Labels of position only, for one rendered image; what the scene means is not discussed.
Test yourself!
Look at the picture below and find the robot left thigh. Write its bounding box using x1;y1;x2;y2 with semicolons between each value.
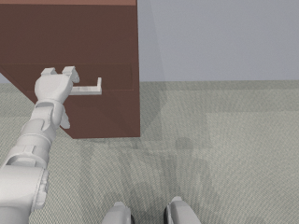
101;205;132;224

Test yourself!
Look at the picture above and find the robot left upper arm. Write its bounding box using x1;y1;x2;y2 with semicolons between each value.
0;165;50;224

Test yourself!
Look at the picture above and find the drawer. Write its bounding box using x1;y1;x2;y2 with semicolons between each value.
0;63;133;91

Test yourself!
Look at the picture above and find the cabinet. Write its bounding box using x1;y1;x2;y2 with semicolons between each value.
0;0;141;139

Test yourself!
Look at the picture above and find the handle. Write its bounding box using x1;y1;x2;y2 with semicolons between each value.
69;77;102;95

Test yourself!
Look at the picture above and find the robot left shin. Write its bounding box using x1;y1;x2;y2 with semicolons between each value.
114;202;125;206

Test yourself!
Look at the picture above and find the robot left forearm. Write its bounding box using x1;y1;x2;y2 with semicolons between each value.
0;99;64;173

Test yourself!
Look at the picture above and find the robot left hand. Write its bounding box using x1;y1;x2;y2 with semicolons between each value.
35;66;79;129

